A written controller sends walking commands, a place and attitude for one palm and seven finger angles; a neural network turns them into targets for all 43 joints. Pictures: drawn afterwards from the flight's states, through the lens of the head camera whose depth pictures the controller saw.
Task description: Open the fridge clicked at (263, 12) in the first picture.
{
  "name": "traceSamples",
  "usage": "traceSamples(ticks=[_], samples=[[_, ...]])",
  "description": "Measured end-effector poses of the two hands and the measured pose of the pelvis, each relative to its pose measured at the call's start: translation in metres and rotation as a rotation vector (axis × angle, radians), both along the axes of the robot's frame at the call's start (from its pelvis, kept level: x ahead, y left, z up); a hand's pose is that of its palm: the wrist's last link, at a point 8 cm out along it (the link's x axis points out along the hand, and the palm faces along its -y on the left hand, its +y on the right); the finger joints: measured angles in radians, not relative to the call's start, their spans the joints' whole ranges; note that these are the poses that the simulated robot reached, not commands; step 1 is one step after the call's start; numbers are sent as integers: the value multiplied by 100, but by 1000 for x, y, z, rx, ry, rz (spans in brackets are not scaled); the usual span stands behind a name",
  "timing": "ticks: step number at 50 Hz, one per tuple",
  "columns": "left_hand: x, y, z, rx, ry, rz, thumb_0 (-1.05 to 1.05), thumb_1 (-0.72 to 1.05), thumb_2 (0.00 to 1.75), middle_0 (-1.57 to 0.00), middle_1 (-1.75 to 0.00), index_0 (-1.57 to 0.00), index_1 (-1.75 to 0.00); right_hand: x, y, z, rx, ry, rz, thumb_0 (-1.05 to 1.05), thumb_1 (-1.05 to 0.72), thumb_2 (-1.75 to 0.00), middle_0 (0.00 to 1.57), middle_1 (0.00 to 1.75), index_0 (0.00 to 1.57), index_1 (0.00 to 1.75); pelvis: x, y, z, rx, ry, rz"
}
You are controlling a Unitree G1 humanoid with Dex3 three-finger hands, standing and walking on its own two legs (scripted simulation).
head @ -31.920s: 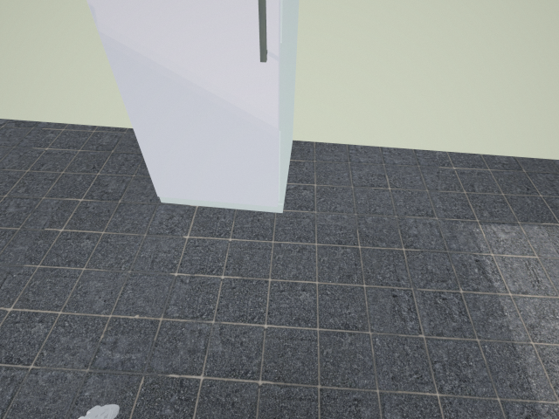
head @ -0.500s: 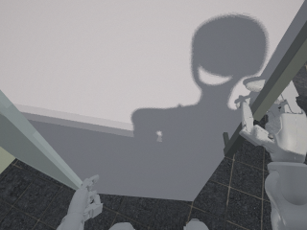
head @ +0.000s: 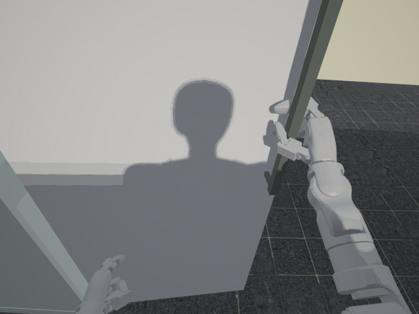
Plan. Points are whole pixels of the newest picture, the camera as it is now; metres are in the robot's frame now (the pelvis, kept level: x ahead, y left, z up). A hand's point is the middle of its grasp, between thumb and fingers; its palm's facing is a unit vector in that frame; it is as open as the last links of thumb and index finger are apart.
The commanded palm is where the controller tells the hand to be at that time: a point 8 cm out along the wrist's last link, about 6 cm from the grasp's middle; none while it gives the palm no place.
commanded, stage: stop walking and hold the door back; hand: right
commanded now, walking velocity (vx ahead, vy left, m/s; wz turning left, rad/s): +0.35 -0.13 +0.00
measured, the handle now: (293, 103) +0.40 -0.13 +0.26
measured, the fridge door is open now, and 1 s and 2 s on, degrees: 81 74 73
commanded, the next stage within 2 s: loosen the grip on the handle in 1.32 s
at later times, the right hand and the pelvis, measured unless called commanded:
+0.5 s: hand (276, 128) +0.38 -0.11 +0.21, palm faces +0.10 +0.99 -0.13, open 5.2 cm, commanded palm +0.40 -0.18 +0.18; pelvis -0.10 +0.01 +0.00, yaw +5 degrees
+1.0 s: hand (274, 120) +0.42 -0.11 +0.21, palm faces -0.02 +0.99 -0.12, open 5.7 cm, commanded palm +0.40 -0.19 +0.18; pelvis -0.06 -0.02 +0.01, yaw +8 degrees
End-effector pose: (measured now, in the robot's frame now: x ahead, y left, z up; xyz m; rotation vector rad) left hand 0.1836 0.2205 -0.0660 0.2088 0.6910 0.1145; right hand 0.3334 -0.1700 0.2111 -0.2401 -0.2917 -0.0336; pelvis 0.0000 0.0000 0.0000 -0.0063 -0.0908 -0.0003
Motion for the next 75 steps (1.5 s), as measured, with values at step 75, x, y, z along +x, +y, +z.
traceSamples(ticks=[75], samples=[[-176, 36, -5, 64, 183, 289, 1, 90, 90, -20, -30, -20, -30, 75, 1, 0, 85, 129, 119, -4, -65, -76, 48, 140, 46, 141, -56, -17, 12, -3, 124, 130]])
